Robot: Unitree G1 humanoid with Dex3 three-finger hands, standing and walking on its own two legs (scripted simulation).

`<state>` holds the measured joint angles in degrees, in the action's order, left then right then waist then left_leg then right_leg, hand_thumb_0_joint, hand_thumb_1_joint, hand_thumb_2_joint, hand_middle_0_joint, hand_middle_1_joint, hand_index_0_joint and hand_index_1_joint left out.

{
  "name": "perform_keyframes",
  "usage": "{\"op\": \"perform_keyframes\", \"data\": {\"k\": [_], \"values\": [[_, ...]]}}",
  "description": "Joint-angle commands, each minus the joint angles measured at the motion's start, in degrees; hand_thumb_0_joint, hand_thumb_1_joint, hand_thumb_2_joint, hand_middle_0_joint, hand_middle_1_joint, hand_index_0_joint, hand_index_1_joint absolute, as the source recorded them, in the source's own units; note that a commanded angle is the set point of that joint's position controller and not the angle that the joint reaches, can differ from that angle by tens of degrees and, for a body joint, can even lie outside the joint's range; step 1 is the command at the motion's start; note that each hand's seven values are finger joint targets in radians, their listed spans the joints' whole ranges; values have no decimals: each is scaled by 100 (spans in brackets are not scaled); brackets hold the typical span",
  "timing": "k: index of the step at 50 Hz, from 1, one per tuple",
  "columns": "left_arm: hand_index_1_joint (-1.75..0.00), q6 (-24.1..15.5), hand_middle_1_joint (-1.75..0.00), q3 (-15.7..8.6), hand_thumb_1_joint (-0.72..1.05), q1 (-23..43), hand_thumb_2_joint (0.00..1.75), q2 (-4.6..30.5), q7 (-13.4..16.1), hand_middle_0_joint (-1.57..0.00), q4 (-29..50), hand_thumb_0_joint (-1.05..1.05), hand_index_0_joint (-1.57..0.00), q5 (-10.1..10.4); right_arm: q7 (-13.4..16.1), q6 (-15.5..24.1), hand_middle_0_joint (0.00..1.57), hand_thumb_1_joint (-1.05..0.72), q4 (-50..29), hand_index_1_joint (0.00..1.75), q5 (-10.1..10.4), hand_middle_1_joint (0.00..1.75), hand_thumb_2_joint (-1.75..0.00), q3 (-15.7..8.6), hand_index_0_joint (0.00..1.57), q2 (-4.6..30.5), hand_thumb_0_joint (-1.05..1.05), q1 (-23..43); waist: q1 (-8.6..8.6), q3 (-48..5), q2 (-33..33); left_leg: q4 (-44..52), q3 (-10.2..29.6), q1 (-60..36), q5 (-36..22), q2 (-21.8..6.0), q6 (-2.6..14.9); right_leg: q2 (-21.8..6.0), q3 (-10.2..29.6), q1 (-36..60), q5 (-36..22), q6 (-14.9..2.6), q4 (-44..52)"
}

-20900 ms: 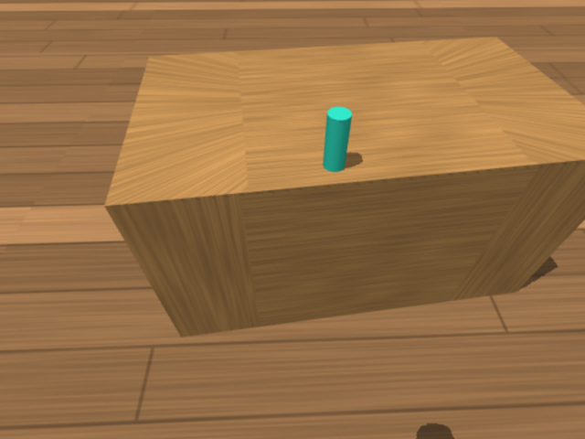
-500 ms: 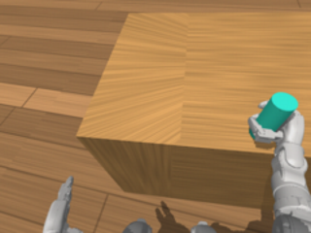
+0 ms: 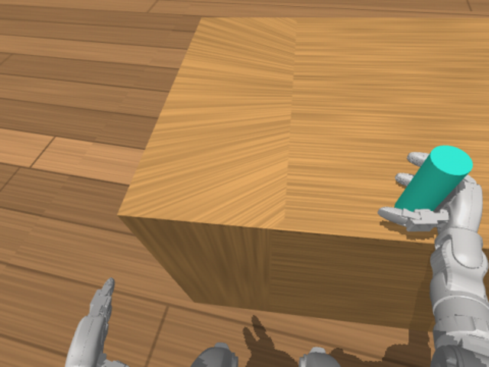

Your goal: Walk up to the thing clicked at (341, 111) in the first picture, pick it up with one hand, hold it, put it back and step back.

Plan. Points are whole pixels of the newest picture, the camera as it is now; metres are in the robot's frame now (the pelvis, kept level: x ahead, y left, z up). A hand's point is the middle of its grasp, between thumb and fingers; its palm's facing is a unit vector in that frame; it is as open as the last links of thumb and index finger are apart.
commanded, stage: open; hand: right
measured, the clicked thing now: (428, 188) +0.40 -0.24 +0.06
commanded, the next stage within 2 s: withdraw in 0.06 s
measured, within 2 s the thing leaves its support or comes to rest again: neither
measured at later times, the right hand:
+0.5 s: hand (462, 157) +0.42 -0.26 +0.12, palm faces +0.30 +0.96 -0.01, open 16.4 cm
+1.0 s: hand out of the picture +0.40 -0.39 +0.17, palm faces +0.55 +0.79 -0.29, open 17.6 cm
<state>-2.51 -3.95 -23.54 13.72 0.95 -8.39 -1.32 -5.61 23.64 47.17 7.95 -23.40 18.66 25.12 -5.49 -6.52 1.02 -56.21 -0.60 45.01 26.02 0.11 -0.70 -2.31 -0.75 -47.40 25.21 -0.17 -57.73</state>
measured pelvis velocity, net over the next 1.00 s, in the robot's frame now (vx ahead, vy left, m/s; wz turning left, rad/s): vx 0.02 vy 0.00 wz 0.00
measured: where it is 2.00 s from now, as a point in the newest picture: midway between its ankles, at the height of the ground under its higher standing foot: outside the picture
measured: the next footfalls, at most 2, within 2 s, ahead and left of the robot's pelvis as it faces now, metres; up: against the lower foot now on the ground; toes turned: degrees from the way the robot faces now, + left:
none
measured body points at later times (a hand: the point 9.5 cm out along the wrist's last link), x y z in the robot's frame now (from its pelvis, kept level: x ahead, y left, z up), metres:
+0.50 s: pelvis +0.01 +0.00 +0.02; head +0.06 -0.01 +0.46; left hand +0.16 +0.28 -0.01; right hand +0.40 -0.31 +0.12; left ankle +0.01 +0.13 -0.67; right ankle +0.03 -0.12 -0.67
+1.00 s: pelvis +0.02 +0.00 +0.05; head +0.06 -0.01 +0.49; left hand +0.16 +0.26 -0.02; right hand +0.36 -0.43 +0.19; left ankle +0.01 +0.13 -0.67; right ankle +0.03 -0.12 -0.67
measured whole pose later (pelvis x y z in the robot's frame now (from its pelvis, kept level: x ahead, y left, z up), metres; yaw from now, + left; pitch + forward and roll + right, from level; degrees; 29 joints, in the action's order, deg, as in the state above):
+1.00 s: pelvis +0.02 +0.00 +0.05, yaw +0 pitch +7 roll +1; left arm -2.9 -1.4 -21.7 15.9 2.7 -20.6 2.9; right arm -0.4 4.8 52.0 0.2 -28.0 38.7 32.2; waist -0.7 -3.1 0.2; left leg -38.1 -0.2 25.9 19.6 -0.4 -0.7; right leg -1.6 -1.6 -27.9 18.8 -0.1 -39.3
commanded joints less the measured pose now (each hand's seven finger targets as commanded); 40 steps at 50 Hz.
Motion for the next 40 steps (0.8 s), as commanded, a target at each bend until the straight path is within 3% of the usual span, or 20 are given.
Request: {"op": "perform_keyframes", "data": {"k": [1,8,9,12,13,15,17,20,22,24,26,28,31,33,34,35,36,38,39,40], "values": [[-5,-289,-5,-539,-55,-98,6,926,124,-5,945,0,-5,32,-18,422,59,46,-1148,41,87,41,-22,-200,59,1230,0,1797,1,-2074,-330,698,-17,-850,-1694,112,95,91,140,1511,-1497,-58,733],[-5,-266,-5,-515,-54,-87,5,871,110,-5,937,0,-5,53,-78,417,43,45,-1301,33,91,33,-21,-176,43,1243,0,1745,37,-2010,-510,688,19,-797,-1682,96,104,87,111,1573,-1495,-51,740],[-5,-277,-5,-448,-51,-80,3,795,101,-6,1064,0,-6,42,-91,414,35,47,-1454,33,87,33,-28,-25,35,1023,0,1862,-19,-2168,-506,676,27,-827,-1787,99,99,91,117,1670,-1591,-60,719],[-5,-248,-6,-493,-51,-71,3,934,129,-6,1286,0,-6,76,-70,388,27,41,-1852,31,78,31,-28,-193,28,1429,0,2001,64,-2559,-556,724,11,-1191,-2100,94,77,101,117,1965,-1913,-51,747],[-5,-229,-6,-641,-51,-106,3,1076,157,-6,1359,0,-6,95,-57,360,28,37,-1970,30,74,30,-27,-290,29,1641,0,2135,25,-2581,-616,745,-12,-1197,-2082,107,92,92,134,2125,-1956,-24,807],[-5,-182,-5,-820,-51,-153,3,1282,188,-5,1406,0,-6,124,9,278,22,41,-2054,23,102,23,-20,-387,22,1780,0,2046,62,-2579,-701,833,-46,-1302,-2047,118,101,86,160,2351,-2068,10,963],[-5,-127,-5,-820,-52,-311,4,1193,182,-5,1193,0,-5,136,85,177,17,45,-1998,17,95,17,-14,-483,17,1877,0,2111,110,-2326,-784,928,-56,-1340,-2004,115,97,104,149,2340,-2058,20,1076],[-5,-107,-5,-413,-51,-359,3,748,172,-5,655,0,-6,176,51,-23,10,53,-1700,10,96,10,-7,-357,10,1824,0,2256,119,-1470,-859,1126,-18,-1270,-1804,74,100,116,83,2035,-1693,5,1253],[-4,-162,-5,-183,-51,78,3,595,173,-5,578,0,-6,214,-60,-163,8,57,-1835,8,77,8,-5,-331,8,1994,0,2691,203,-1502,-991,1222,25,-1310,-1709,40,112,103,71,2069,-1590,4,1348],[-4,-234,-5,-152,-51,378,2,656,213,-5,460,0,-6,246,-206,-376,6,59,-1623,7,109,7,-5,-349,6,2142,0,2971,191,-1562,-836,1339,75,-1404,-1682,29,95,88,73,2142,-1504,-20,1392],[-4,-310,-5,-401,-51,411,2,1019,285,-5,491,0,-6,279,-372,-616,5,61,-1261,6,180,6,-4,-363,5,2244,0,3225,-36,-1763,-515,1463,80,-1542,-1815,34,53,73,108,2262,-1547,-67,1411],[-4,-359,-5,-463,-51,384,2,1222,347,-5,527,0,-6,339,-492,-854,5,61,-1125,6,165,6,-4,-596,5,2789,0,3398,7,-2061,-507,1551,60,-1784,-1965,29,49,79,111,2541,-1736,-60,1528],[-4,-394,-5,-207,-51,33,2,978,331,-5,-57,0,-6,380,-777,-1210,5,60,-322,5,272,5,-3,-481,5,2518,0,3180,12,-1533,-150,1682,-38,-1662,-1886,59,34,82,138,2384,-1754,-90,1650],[-4,-458,-5,115,-51,272,2,789,296,-5,-12,0,-6,402,-948,-1344,5,59,-358,5,298,5,-4,-527,5,2669,0,3036,236,-1594,-280,1712,-60,-1748,-1857,51,52,88,106,2460,-1843,-68,1746],[-6,-483,-5,99,-55,218,6,799,295,-6,-9,0,-5,386,-1019,-1402,6,51,-156,6,290,6,-5,-461,6,2616,0,3032,166,-1552,-247,1728,-84,-1712,-1879,66,48,88,96,2447,-1854,-79,1759],[-6,-442,-5,62,-54,521,6,850,256,-6,461,0,-5,418,-678,-1402,6,53,-453,6,-386,6,-4,-633,6,3807,0,2797,668,-1713,-249,1882,-42,-2151,-1911,-4,64,136,-19,2558,-1994,-17,1947],[-6,-378,-5,-23,-54,354,6,886,237,-5,156,0,-5,431,-426,-1434,6,55,-366,6,-300,6,-4,-598,6,3584,0,2884,514,-1507,-386,1923,-38,-2123,-1876,15,78,129,-55,2542,-1918,-12,2025],[-5,-318,-4,23,-53,151,5,827,171,-5,-49,0,-5,440,-330,-1545,6,59,333,6,-312,6,-3,-357,6,3117,0,2407,419,-880,22,2057,-83,-2055,-1605,27,71,146,-51,2236,-1584,-58,2131],[-5,-293,-4,-79,-54,156,5,925,173,-5,-89,0,-5,445,-216,-1499,6,60,-480,6,-384,6,-3,-616,6,3696,0,2689,580,-1204,-279,2093,-44,-2272,-1696,-15,65,169,-87,2387,-1657,-51,2185],[-5,-287,-4,-145,-54,231,6,973,172,-5,-29,0,-4,453,-76,-1501,6,59,-382,6,-498,6,-3,-750,6,4059,0,2734,573,-1338,-96,2129,-25,-2380,-1758,-19,46,179,-114,2413,-1703,-81,2163]]}}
